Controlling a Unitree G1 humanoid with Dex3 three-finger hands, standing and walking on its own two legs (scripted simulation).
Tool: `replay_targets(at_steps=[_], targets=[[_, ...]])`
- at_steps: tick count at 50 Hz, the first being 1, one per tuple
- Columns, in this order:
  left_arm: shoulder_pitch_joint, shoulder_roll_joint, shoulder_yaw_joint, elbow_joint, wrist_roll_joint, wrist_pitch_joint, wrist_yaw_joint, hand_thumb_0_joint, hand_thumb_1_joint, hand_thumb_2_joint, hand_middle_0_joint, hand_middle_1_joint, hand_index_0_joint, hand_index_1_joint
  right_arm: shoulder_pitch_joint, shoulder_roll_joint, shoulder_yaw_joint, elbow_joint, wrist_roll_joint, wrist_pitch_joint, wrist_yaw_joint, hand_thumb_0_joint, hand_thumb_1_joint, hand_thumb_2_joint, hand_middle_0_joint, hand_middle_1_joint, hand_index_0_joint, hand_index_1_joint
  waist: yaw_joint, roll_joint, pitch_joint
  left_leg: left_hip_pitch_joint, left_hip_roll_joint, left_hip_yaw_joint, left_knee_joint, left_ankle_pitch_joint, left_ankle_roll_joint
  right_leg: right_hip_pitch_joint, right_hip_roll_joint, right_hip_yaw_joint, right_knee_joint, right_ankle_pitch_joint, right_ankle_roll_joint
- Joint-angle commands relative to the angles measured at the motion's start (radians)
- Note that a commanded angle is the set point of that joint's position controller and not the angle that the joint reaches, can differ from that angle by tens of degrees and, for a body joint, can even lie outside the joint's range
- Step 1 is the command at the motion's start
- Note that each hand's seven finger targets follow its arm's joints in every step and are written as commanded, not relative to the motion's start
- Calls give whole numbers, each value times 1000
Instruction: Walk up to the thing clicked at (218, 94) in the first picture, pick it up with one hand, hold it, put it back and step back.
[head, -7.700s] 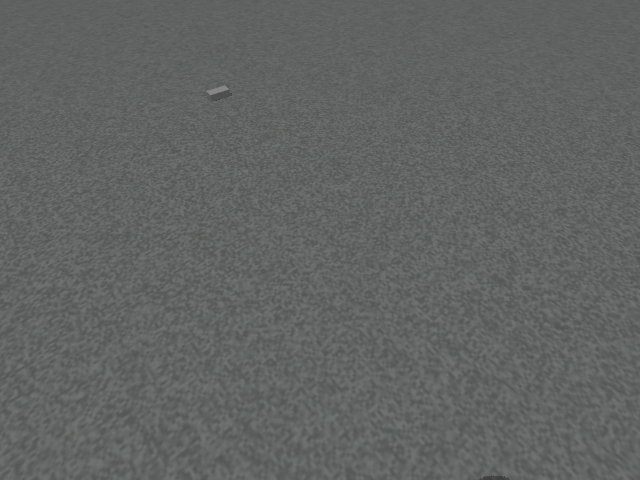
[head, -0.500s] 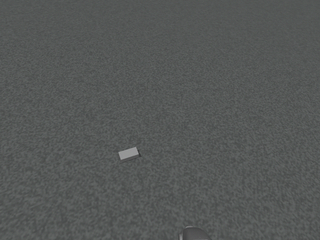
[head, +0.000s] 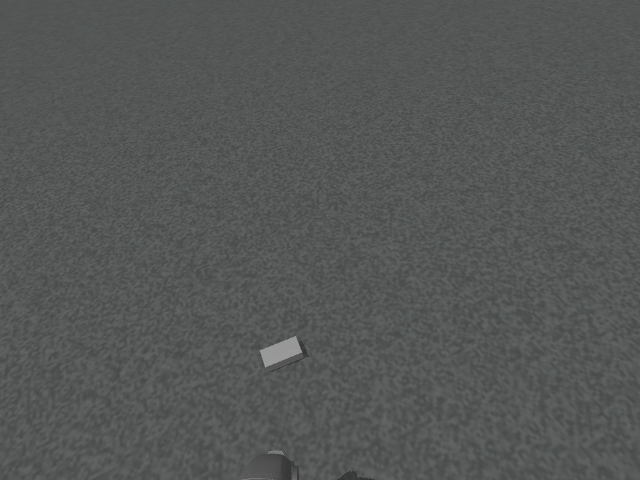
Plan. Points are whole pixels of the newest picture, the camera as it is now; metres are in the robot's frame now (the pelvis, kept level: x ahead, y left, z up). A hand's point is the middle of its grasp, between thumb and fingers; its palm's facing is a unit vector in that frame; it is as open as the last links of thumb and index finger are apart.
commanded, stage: walk up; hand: left
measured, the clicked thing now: (281, 354) +0.62 +0.22 -0.75
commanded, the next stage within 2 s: stand in 1.90 s
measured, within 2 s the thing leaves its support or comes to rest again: neither
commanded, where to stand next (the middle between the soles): +0.16 +0.02 m, yaw +0 degrees
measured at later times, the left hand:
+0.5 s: hand out of the picture +0.10 +0.31 -0.16, palm faces -0.08 -0.91 -0.41, open 7.4 cm
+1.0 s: hand (160, 441) +0.21 +0.28 -0.15, palm faces -0.03 -0.94 -0.34, open 7.4 cm
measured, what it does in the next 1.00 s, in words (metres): walks ahead: left foot, then right foot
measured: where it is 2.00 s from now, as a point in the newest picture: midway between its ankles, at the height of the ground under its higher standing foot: outside the picture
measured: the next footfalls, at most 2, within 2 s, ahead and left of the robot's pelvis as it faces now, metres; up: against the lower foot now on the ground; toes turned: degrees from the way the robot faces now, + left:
left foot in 0.16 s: +0.16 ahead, +0.16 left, +0.00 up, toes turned +0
right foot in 0.50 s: +0.13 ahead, -0.10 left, +0.00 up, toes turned -3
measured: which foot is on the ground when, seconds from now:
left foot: up 0.00-0.14, down 0.16-1.00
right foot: down 0.00-0.18, up 0.20-0.48, down 0.50-1.00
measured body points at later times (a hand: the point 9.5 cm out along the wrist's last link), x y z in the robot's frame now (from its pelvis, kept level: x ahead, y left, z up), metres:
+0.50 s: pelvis +0.06 +0.03 -0.02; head +0.08 +0.03 +0.43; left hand +0.10 +0.36 -0.13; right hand +0.13 -0.30 -0.13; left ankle +0.13 +0.16 -0.74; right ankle +0.09 -0.10 -0.74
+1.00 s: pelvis +0.10 +0.03 +0.00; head +0.10 +0.03 +0.45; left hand +0.21 +0.33 -0.13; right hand +0.18 -0.28 -0.12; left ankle +0.12 +0.16 -0.74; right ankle +0.09 -0.10 -0.74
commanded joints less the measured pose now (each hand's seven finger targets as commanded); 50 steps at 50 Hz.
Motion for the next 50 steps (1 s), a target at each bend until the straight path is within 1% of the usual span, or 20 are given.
replay_targets(at_steps=[1,4,7,8,9,10,11,15,21,24,25,27,28,31,35,37,38,39,42,50], targets=[[-2,287,78,-83,2,-14,29,0,900,900,-200,-300,-200,-300,2,-127,-42,-61,-6,-13,-6,0,-900,-900,200,300,200,300,2,-236,8,56,22,30,-152,66,-23,-96,-226,152,-178,143,-186],[-24,278,62,-81,0,0,37,0,900,900,-200,-300,-200,-300,-23,-107,-36,-50,3,-21,-18,0,-900,-900,200,300,200,300,-6,-221,-41,199,-1,45,-244,147,-13,-139,-227,120,-62,323,-172],[-51,250,44,-74,-11,23,43,0,900,900,-200,-300,-200,-300,17,-124,-41,-11,1,-32,-34,0,-900,-900,200,300,200,300,-44,-136,-82,351,-48,69,-388,219,20,-192,-161,83,112,240,-110],[-40,214,31,-77,-13,29,43,0,900,900,-200,-300,-200,-300,52,-169,-50,-3,-5,-35,-42,0,-900,-900,200,300,200,300,-59,-35,-109,397,25,-15,-443,216,46,-230,-115,59,196,111,-73],[25,166,19,-93,-16,29,36,0,900,900,-200,-300,-200,-300,112,-260,-77,-16,-11,-44,-41,0,-900,-900,200,300,200,300,-63,158,-156,455,209,-299,-532,69,117,-309,-2,7,404,-152,-27],[72,203,28,-59,-16,43,41,0,900,900,-200,-300,-200,-300,79,-300,-83,-36,3,-46,-40,0,-900,-900,200,300,200,300,-46,127,-119,408,315,-471,-633,-110,207,-375,37,37,510,-357,-21],[70,258,45,-29,-5,50,51,0,900,900,-200,-300,-200,-300,55,-319,-95,-27,11,-40,-38,0,-900,-900,200,300,200,300,-50,138,-96,370,345,-528,-661,-276,257,-375,-15,68,579,-368,-22],[74,266,59,17,0,52,31,0,900,900,-200,-300,-200,-300,-55,-235,-63,-58,4,-38,-44,0,-900,-900,200,300,200,300,-16,124,-45,215,183,-237,-644,-218,180,-294,-56,84,476,-236,-10],[44,203,55,41,11,47,30,0,900,900,-200,-300,-200,-300,-75,-219,-49,-64,-4,-22,-43,0,-900,-900,200,300,200,300,-31,115,-80,170,168,-165,-569,-96,194,-153,-15,20,242,-187,17],[78,183,58,77,17,37,44,0,900,900,-200,-300,-200,-300,-140,-184,-27,-72,7,-2,-40,0,-900,-900,200,300,200,300,18,59,-95,56,139,-107,-457,-112,141,24,13,-4,53,-41,6],[79,203,62,79,22,30,50,0,900,900,-200,-300,-200,-300,-125,-143,-12,-71,13,3,-40,0,-900,-900,200,300,200,300,25,-15,-96,23,109,-81,-389,-140,104,60,-11,47,-15,-56,-11],[-45,318,78,30,35,15,55,0,900,900,-200,-300,-200,-300,-98,-63,13,-60,17,11,-41,0,-900,-900,200,300,200,300,-10,-288,-10,-70,-67,36,-140,-182,0,-76,-314,556,-284,-398,-130],[-108,349,79,25,29,22,51,0,900,900,-200,-300,-200,-300,-115,-148,-13,-28,12,11,-52,0,-900,-900,200,300,200,300,0,-248,25,32,-33,-33,-71,-195,7,-206,-362,563,-273,-393,-201],[-147,254,51,24,14,21,48,0,900,900,-200,-300,-200,-300,-74,-135,-6,30,23,-6,-48,0,-900,-900,200,300,200,300,-36,-244,-15,98,-31,-1,-196,-124,16,-100,-213,288,-137,1,-132],[-173,247,39,32,-1,32,39,0,900,900,-200,-300,-200,-300,-18,-133,1,78,17,-24,-58,0,-900,-900,200,300,200,300,-57,-243,-119,321,-39,15,-433,130,14,-99,-176,184,7,247,-83],[-161,203,26,34,-15,36,40,0,900,900,-200,-300,-200,-300,-59,-185,-13,75,11,-33,-62,0,-900,-900,200,300,200,300,-32,-137,-160,348,71,-139,-458,344,56,-98,-95,111,74,193,-24],[-137,196,25,52,-20,42,40,0,900,900,-200,-300,-200,-300,-111,-204,-10,73,16,-35,-59,0,-900,-900,200,300,200,300,2,-99,-149,288,113,-189,-471,251,86,-71,-50,82,44,18,-8],[-141,213,28,71,-13,42,43,0,900,900,-200,-300,-200,-300,-135,-209,-10,81,21,-31,-53,0,-900,-900,200,300,200,300,5,-81,-136,243,114,-186,-472,175,95,-23,-51,81,16,-67,-12],[-192,233,30,84,-4,36,42,0,900,900,-200,-300,-200,-300,-137,-157,9,99,19,-26,-52,0,-900,-900,200,300,200,300,-20,-84,-119,214,28,-76,-454,184,45,18,-104,135,-37,39,-37],[-252,215,17,134,-10,45,42,0,900,900,-200,-300,-200,-300,-180,-152,16,147,20,-27,-56,0,-900,-900,200,300,200,300,-17,-29,-111,252,46,-89,-504,271,43,53,-88,85,-56,107,-24]])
